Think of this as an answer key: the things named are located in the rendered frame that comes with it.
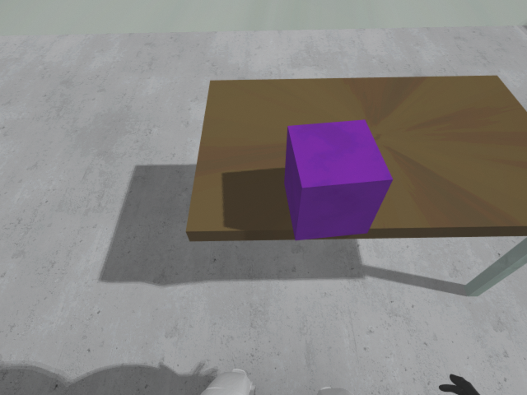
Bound carton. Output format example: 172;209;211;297
284;119;393;240

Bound robot right hand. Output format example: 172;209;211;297
439;374;480;395

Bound table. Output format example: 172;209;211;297
186;76;527;296

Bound robot left thigh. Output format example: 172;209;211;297
201;372;256;395

